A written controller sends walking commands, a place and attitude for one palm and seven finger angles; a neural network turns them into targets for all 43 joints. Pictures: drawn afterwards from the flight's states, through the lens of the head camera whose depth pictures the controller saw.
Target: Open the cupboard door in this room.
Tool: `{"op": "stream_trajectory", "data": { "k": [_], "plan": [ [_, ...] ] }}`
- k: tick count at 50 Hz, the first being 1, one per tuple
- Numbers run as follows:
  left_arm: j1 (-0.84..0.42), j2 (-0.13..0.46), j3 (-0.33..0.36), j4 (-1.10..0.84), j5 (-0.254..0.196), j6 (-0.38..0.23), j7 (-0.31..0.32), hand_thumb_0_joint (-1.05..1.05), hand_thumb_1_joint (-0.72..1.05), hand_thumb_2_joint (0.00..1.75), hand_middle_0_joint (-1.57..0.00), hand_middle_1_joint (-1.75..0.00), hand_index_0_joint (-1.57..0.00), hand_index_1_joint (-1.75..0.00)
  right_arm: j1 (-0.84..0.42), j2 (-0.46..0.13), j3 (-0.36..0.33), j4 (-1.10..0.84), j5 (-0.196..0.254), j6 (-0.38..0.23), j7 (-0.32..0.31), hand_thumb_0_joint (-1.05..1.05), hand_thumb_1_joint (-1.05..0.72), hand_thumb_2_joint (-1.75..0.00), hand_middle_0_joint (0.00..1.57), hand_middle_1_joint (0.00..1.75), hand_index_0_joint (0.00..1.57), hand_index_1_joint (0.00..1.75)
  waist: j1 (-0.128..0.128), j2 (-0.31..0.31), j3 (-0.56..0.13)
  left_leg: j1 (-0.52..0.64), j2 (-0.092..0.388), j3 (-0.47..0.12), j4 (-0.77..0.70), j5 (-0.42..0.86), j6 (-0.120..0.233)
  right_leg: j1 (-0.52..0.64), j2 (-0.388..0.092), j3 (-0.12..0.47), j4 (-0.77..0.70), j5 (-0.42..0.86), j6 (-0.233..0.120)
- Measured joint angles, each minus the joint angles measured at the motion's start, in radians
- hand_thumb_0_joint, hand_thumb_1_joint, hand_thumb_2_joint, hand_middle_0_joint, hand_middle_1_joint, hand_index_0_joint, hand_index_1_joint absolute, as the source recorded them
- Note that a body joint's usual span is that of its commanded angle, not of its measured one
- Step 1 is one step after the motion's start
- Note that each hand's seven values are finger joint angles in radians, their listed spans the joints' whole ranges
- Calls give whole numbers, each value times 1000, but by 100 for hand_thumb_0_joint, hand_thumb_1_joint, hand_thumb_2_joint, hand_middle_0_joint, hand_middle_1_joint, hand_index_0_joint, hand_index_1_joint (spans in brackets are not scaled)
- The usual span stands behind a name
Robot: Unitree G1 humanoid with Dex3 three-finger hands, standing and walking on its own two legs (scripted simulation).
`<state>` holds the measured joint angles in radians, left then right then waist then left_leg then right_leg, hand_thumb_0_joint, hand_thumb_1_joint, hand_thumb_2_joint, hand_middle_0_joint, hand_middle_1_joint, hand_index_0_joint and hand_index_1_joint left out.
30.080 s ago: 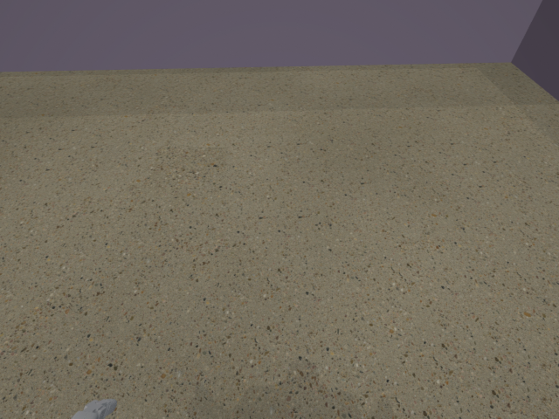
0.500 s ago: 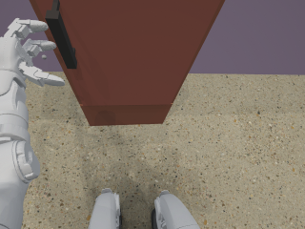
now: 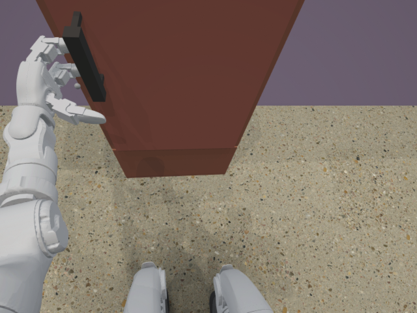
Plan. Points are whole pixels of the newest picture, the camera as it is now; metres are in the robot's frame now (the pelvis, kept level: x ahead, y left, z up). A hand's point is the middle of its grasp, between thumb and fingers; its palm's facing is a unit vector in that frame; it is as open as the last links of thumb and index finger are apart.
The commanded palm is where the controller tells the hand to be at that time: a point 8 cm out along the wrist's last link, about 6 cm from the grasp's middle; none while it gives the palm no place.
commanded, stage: slide the fingers in behind the handle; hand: left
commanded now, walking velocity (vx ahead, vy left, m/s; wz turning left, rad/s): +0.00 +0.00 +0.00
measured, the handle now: (89, 60) +0.57 +0.19 +0.07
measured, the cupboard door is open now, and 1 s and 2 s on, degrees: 0 0 6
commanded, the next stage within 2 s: close the thumb around the handle in 0.76 s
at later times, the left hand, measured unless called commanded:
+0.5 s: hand (95, 86) +0.51 +0.17 +0.07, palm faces +0.00 -1.00 -0.01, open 14.0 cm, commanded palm +0.49 +0.21 +0.07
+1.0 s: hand (95, 87) +0.51 +0.17 +0.07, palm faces +0.01 -1.00 -0.02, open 13.5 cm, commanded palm +0.49 +0.21 +0.07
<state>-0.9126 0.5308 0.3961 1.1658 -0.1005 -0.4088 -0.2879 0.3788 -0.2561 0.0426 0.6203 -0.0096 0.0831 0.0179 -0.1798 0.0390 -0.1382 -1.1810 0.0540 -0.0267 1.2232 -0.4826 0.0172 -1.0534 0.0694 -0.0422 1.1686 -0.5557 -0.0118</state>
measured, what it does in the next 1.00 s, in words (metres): stands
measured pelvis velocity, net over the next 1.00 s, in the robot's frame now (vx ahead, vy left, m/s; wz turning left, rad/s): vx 0.00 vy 0.00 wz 0.00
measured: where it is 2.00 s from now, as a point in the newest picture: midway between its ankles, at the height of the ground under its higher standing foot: outside the picture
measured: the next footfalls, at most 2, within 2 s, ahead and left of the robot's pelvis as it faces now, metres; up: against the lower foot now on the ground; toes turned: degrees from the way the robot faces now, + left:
none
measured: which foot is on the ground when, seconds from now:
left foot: down 0.00-1.00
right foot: down 0.00-1.00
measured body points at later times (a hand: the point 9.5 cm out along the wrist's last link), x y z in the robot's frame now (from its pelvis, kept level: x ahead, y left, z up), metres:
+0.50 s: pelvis +0.00 +0.00 +0.00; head +0.13 +0.02 +0.43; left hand +0.51 +0.22 +0.07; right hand +0.01 -0.26 -0.11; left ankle +0.04 +0.11 -0.63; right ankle +0.00 -0.12 -0.63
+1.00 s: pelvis +0.00 +0.00 +0.00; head +0.13 +0.02 +0.43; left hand +0.51 +0.23 +0.07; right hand +0.01 -0.26 -0.11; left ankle +0.04 +0.11 -0.63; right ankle +0.00 -0.12 -0.63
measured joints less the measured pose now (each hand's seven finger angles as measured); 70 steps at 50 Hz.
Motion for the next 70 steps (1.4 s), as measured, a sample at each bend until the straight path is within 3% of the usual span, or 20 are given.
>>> {"op": "stream_trajectory", "data": {
  "k": [15, 24, 34, 48, 56, 70],
  "plan": [
    [2, -60, -44, -4, 11, -15, 63, -1, -50, 30, -29, -120, -30, -120, -11, -1, -11, 5, -5, -1, 9, 1, -91, -90, 20, 30, 21, 30, 3, 5, -7, 12, -6, -2, -3, 4, -2, 11, -5, -3, 2, -1, -2],
    [-14, -58, -28, 17, 26, -24, 81, -1, -50, 30, -30, -120, -30, -120, -8, 2, -4, -4, -10, -3, 11, 1, -91, -90, 20, 30, 21, 30, -9, 7, -4, -1, -4, 3, 3, 5, -3, -7, -4, 2, 15, -1, -3],
    [-19, -42, -34, 24, 22, -23, 75, -1, -50, 30, -30, -120, -30, -120, 4, 0, -6, 8, -6, 2, 9, 1, -91, -90, 20, 30, 21, 30, -3, 11, 0, -7, -4, 1, 8, 3, -4, -13, -4, 1, 21, -4, -4],
    [-3, -63, -28, 18, 28, -16, 90, -1, -47, 31, -30, -121, -30, -120, 1, -4, -10, -3, -8, 6, 11, 1, -91, -90, 20, 30, 21, 30, -6, 9, -7, 9, -3, 6, -3, 1, -3, 1, -3, 7, 11, -4, -3],
    [14, -67, -37, -8, 14, -41, 81, -1, -20, 43, -32, -123, -31, -122, -6, 1, -13, 7, -7, 4, 13, 1, -91, -90, 20, 30, 21, 30, 7, 8, -6, 15, -5, 2, -4, 1, -5, 9, -4, 3, 8, -5, -4],
    [-6, -76, -58, 7, 6, -37, 88, 0, 54, 74, -35, -130, -35, -130, -12, -3, -16, 9, -9, 2, 11, 1, -91, -90, 20, 30, 21, 30, 9, 9, -8, 8, -10, -1, -2, 2, -3, 6, -8, 0, 9, -6, -2]
  ]
}}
